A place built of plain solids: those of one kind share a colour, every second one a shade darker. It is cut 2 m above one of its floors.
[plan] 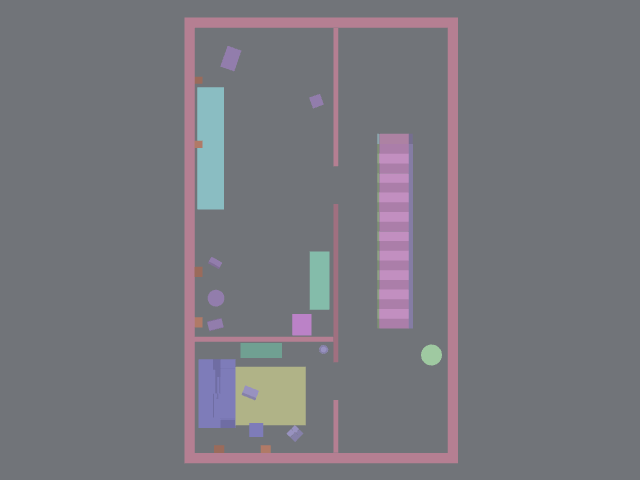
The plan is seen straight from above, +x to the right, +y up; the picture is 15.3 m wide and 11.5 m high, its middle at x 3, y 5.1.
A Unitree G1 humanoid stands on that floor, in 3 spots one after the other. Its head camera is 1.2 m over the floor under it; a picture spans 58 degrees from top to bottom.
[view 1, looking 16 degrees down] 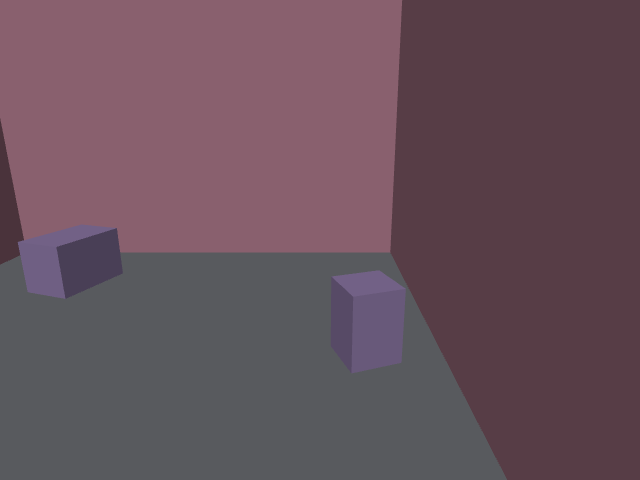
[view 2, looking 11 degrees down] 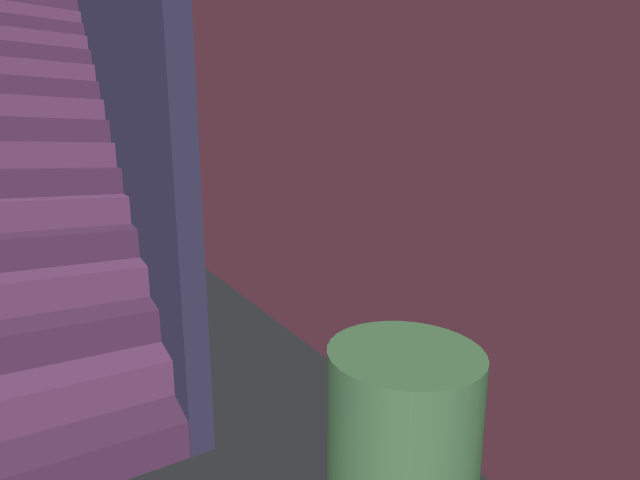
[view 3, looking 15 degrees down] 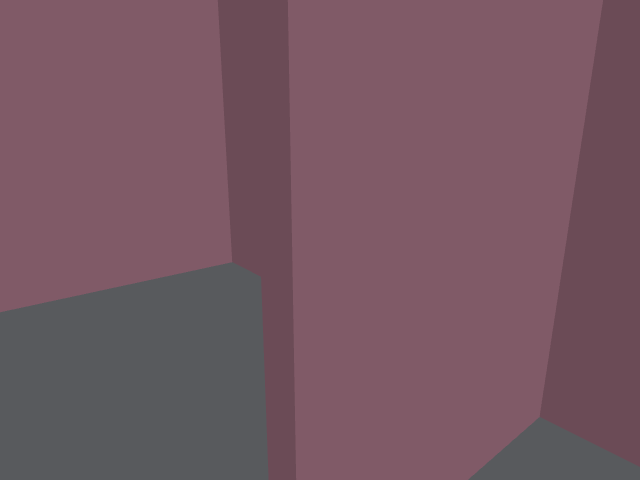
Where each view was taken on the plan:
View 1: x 2.68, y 6.41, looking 90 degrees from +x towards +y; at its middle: wall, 3.92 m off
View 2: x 4.77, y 1.38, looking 59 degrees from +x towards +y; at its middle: wall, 2.54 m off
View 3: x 2.68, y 1.72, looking -39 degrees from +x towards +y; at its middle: wall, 0.85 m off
